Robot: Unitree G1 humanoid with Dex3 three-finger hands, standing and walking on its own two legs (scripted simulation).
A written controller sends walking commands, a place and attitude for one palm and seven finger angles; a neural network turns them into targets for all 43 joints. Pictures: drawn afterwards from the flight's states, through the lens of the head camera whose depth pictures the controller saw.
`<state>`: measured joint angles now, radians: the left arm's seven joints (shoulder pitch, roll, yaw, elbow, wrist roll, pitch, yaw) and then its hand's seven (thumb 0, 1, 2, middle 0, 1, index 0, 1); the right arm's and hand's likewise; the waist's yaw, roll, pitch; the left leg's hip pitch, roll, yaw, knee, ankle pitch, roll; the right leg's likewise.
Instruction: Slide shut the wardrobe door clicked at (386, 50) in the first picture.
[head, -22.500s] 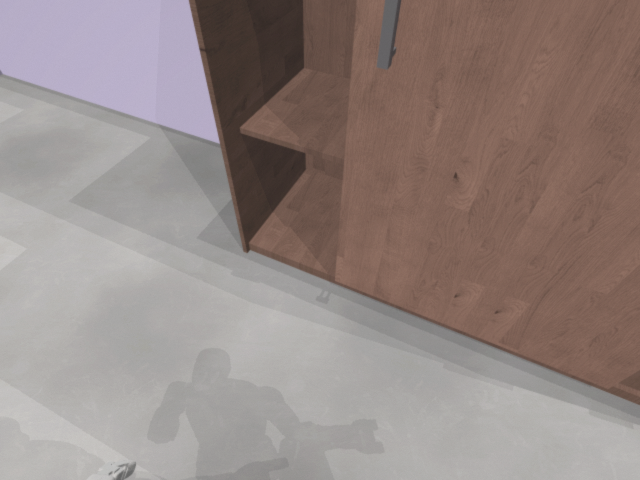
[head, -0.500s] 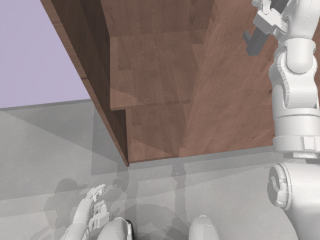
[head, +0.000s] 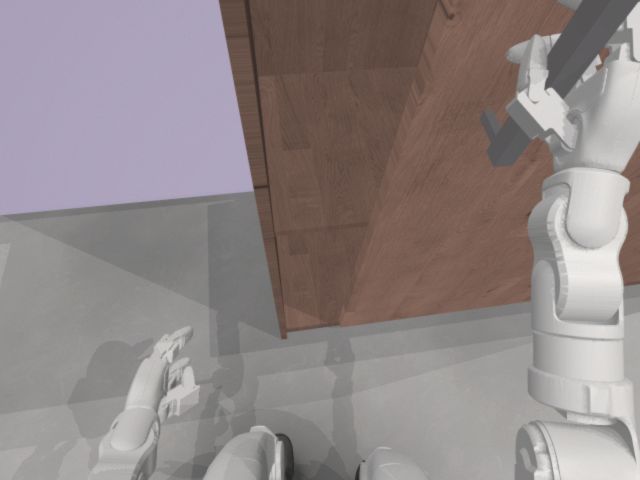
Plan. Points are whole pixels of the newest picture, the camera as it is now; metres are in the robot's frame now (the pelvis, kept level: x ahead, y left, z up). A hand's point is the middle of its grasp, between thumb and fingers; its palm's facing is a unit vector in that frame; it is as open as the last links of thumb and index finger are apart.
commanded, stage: step sideways, sliding the door along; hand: right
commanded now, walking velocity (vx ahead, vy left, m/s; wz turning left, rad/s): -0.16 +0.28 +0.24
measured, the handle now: (561, 34) +0.44 -0.19 +0.26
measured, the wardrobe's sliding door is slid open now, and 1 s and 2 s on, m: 0.16 0.00 0.00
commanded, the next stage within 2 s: stop walking and hold the door there in 0.56 s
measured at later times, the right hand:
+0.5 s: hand (335, 110) +0.39 -0.01 +0.23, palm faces +0.13 +0.99 -0.03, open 6.6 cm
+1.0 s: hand (338, 105) +0.39 -0.01 +0.23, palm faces +0.38 +0.91 -0.18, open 6.1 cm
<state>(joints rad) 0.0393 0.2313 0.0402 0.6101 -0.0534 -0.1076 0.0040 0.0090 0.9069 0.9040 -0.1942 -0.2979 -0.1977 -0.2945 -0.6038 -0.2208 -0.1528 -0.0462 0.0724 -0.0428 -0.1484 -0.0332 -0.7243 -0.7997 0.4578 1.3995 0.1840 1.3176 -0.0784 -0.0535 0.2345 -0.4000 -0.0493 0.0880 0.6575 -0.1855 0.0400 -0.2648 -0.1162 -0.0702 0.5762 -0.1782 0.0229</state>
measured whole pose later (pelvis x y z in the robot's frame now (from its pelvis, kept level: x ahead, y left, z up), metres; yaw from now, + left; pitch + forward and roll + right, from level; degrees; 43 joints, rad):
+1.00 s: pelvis -0.05 +0.21 +0.00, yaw +12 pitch +0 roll -1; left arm 0.15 0.34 0.02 0.68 -0.05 -0.05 0.07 0.01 0.91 0.90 -0.19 -0.30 -0.20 -0.29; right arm -0.48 -0.51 -0.46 0.38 0.04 -0.06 -0.13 -0.10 -0.66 -0.77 0.47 1.40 0.30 1.37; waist 0.03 -0.02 0.05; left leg -0.34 0.00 -0.02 0.50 -0.15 0.01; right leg -0.30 0.03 -0.06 0.62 -0.37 0.00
